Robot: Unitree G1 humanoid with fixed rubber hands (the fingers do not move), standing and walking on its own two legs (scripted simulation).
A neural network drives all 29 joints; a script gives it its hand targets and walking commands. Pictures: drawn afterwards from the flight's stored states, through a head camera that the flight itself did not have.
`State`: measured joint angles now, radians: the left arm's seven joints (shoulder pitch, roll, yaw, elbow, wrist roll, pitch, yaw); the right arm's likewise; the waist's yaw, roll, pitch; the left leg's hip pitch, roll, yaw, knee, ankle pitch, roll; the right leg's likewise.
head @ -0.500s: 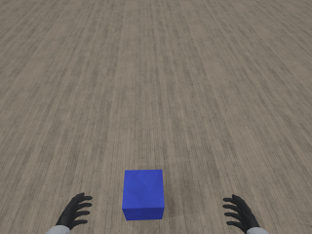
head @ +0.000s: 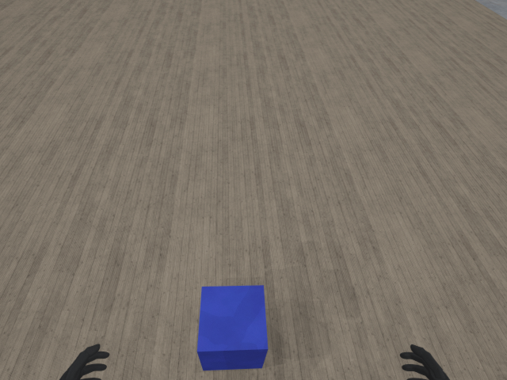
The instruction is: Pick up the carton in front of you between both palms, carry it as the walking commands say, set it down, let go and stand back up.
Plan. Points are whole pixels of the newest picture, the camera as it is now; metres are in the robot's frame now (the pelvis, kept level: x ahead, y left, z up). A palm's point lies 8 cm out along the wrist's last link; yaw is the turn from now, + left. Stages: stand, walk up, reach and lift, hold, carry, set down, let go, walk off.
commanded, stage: stand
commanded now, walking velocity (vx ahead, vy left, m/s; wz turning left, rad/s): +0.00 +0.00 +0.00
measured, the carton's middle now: (232, 328) +0.41 +0.05 -0.65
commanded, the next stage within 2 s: none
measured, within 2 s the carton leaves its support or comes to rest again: neither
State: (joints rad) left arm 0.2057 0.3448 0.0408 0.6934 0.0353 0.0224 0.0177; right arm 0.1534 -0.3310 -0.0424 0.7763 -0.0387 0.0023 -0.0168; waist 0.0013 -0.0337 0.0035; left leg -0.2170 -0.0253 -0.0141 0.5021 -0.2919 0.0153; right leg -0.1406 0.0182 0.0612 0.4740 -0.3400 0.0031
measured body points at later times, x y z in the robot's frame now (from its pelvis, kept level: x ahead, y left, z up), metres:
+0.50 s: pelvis -0.01 +0.00 +0.01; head -0.01 +0.01 +0.45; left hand +0.11 +0.30 -0.11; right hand +0.11 -0.30 -0.10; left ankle -0.02 +0.11 -0.74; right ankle -0.06 -0.12 -0.74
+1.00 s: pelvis -0.02 +0.00 +0.01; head -0.03 +0.01 +0.46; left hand +0.08 +0.31 -0.11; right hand +0.08 -0.31 -0.10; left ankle -0.02 +0.11 -0.74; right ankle -0.06 -0.12 -0.74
